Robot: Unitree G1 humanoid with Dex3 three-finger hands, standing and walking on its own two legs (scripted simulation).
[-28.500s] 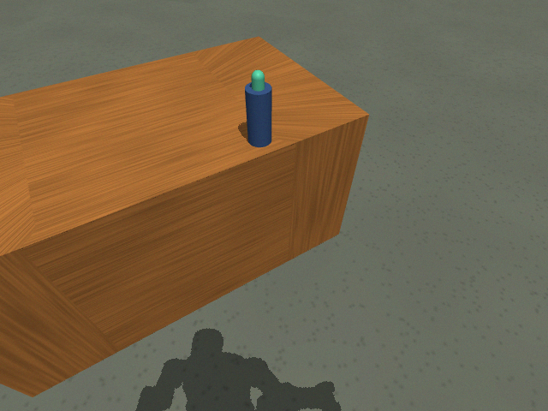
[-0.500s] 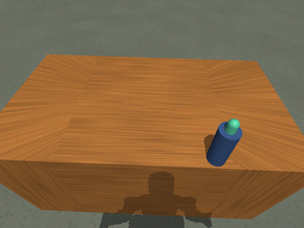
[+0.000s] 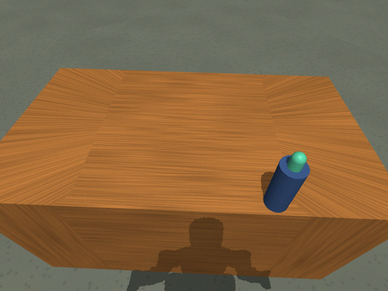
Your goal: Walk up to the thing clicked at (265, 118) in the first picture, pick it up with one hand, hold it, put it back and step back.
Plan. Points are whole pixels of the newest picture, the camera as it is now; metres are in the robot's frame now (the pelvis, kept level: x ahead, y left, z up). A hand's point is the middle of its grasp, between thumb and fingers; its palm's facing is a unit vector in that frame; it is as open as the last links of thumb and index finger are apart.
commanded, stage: stand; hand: right
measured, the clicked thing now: (286, 180) +0.39 -0.23 -0.03
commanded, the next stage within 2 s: step back in 0.60 s
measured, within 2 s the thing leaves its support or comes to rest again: neither
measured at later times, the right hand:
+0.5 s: hand out of the picture +0.07 -0.25 -0.16, palm faces -0.05 +0.94 -0.34, open 7.4 cm
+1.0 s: hand out of the picture +0.00 -0.23 -0.16, palm faces -0.07 +0.90 -0.43, open 7.4 cm
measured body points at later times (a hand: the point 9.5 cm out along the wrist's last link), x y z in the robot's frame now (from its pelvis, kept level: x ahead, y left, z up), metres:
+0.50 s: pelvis +0.00 +0.00 +0.00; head +0.01 +0.00 +0.45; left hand +0.07 +0.30 -0.13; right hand +0.08 -0.30 -0.14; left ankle +0.00 +0.14 -0.75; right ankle -0.01 -0.12 -0.75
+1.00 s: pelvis -0.05 +0.05 -0.02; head +0.03 +0.08 +0.42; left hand +0.09 +0.37 -0.16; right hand +0.01 -0.27 -0.13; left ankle -0.05 +0.15 -0.75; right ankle -0.05 -0.10 -0.70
